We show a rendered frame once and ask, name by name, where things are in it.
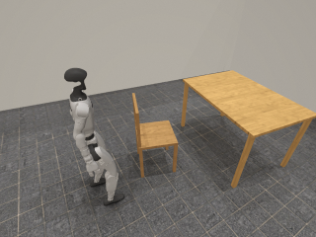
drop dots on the robot right upper arm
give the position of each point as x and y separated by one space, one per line
81 114

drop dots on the robot head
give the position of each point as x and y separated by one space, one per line
76 75

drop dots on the chair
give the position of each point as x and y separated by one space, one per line
150 135

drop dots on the robot right shin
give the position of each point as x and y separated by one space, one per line
111 185

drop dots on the robot right hand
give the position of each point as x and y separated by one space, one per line
91 167

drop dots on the table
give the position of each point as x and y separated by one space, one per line
256 109

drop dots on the right robot forearm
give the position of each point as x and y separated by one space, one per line
81 143

